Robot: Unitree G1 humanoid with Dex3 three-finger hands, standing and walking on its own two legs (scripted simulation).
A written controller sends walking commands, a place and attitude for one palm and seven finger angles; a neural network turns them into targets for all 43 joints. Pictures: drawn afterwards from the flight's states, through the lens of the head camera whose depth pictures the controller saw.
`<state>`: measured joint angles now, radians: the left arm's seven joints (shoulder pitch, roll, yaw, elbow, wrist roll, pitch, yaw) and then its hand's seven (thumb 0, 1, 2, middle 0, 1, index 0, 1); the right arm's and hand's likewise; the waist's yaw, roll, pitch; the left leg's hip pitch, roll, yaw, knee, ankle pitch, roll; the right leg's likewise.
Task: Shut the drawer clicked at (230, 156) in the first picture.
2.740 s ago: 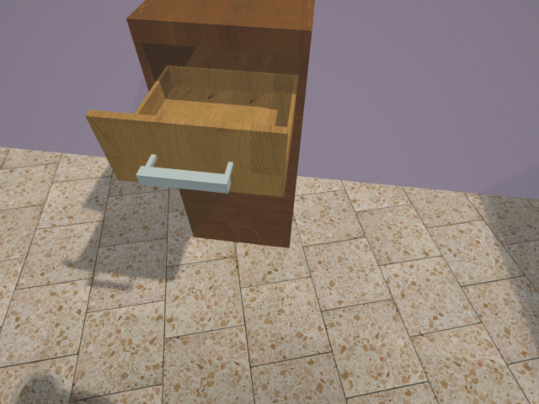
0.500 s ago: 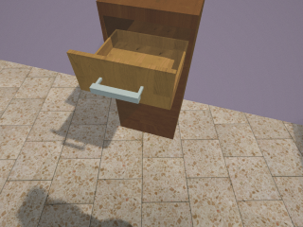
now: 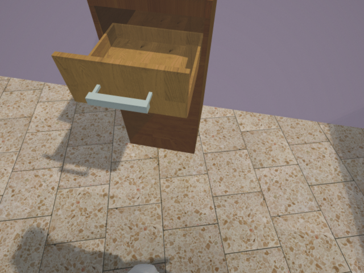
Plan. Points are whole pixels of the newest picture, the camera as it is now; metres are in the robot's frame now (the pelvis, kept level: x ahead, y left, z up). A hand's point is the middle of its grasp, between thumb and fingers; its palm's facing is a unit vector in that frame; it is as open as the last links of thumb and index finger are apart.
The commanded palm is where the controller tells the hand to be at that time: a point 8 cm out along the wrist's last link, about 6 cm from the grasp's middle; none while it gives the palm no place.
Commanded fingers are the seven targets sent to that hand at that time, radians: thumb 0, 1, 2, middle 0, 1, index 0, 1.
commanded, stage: turn to face it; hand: left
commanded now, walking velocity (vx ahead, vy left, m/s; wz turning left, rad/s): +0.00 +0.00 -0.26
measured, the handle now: (120, 97) +0.55 +0.23 +0.01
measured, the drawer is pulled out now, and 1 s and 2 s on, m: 0.30 0.30 0.30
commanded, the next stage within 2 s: take the last steps up to it in 0.04 s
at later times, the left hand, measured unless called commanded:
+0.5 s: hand out of the picture +0.04 +0.18 -0.17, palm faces +0.01 -0.98 -0.19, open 7.3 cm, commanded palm none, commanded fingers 0.00 0.90 0.90 -0.20 -0.30 -0.20 -0.30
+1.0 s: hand (124, 233) +0.22 +0.18 -0.17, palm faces +0.02 -0.97 -0.23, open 7.2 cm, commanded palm none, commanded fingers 0.00 0.90 0.90 -0.20 -0.30 -0.20 -0.30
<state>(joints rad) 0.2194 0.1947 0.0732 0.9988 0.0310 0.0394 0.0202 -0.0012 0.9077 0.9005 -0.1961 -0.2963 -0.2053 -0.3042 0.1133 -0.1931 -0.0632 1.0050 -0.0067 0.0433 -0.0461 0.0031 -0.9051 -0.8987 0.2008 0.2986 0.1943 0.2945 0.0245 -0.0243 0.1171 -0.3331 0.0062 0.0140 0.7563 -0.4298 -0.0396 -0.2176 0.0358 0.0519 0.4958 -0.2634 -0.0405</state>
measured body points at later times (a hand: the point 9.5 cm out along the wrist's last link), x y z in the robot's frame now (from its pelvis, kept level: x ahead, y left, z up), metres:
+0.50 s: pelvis +0.02 +0.00 +0.00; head +0.05 +0.00 +0.45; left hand +0.04 +0.23 -0.16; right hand +0.02 -0.25 -0.15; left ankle +0.05 +0.12 -0.71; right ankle -0.02 -0.14 -0.74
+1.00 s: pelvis +0.15 +0.00 +0.00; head +0.18 -0.02 +0.45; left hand +0.22 +0.23 -0.15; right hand +0.11 -0.21 -0.17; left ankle +0.13 +0.12 -0.70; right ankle +0.15 -0.11 -0.74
